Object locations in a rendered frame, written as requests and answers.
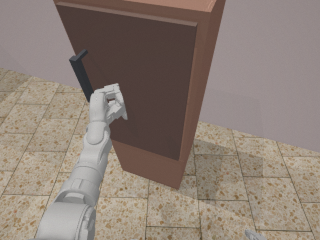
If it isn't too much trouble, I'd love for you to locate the left robot hand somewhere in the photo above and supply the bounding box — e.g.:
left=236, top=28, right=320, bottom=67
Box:
left=89, top=83, right=128, bottom=126

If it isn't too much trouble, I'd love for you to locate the cupboard door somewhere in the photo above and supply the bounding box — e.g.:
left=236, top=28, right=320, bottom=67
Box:
left=55, top=1, right=198, bottom=161

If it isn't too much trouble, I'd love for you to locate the right robot hand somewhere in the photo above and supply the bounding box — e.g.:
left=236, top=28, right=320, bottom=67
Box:
left=245, top=229, right=267, bottom=240

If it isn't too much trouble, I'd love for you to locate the robot left forearm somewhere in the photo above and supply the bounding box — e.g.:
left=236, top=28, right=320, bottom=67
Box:
left=36, top=121, right=112, bottom=238

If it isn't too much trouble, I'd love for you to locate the handle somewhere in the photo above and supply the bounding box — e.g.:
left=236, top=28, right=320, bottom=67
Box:
left=69, top=49, right=100, bottom=103

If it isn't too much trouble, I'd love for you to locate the robot left upper arm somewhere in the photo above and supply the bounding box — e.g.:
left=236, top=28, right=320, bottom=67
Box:
left=27, top=202, right=96, bottom=240

